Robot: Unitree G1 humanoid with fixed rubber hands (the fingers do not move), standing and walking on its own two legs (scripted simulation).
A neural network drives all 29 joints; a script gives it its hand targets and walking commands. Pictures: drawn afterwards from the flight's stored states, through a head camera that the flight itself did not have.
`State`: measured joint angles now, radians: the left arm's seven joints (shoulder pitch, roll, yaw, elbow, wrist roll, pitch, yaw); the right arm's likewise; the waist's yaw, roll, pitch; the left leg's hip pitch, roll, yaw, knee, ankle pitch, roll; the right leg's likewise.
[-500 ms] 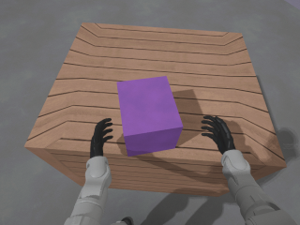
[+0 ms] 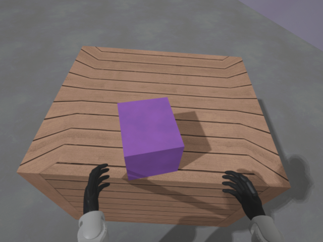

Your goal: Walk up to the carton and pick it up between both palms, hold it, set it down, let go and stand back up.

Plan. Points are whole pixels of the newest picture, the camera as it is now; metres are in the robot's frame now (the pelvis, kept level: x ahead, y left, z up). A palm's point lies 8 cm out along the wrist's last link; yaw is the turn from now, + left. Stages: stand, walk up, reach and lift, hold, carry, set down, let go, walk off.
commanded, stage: set down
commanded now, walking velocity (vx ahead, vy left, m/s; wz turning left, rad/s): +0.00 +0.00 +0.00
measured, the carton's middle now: (148, 138) +0.42 +0.06 -0.05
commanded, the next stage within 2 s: none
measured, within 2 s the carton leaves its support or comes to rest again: neither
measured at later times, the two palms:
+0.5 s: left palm (84, 210) +0.19 +0.19 -0.02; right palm (252, 224) +0.18 -0.20 -0.02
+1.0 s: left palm (76, 214) +0.19 +0.22 -0.04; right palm (252, 228) +0.17 -0.20 -0.04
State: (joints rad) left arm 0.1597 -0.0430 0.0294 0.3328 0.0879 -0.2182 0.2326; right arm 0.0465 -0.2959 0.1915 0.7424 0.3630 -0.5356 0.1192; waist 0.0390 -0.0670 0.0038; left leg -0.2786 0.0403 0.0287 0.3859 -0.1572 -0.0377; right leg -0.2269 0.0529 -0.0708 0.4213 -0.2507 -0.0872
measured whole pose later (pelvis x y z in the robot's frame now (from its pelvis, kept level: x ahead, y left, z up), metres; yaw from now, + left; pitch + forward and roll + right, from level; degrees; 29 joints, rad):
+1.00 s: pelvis +0.02 +0.03 +0.00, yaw -3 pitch -1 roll +0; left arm 0.34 0.07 -0.03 0.23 0.05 0.00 0.17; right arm 0.28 -0.29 0.08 0.53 0.23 -0.30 0.12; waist 0.04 -0.05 0.03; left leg -0.15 0.02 0.07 0.36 -0.20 0.00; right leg -0.09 0.04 -0.01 0.34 -0.24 -0.05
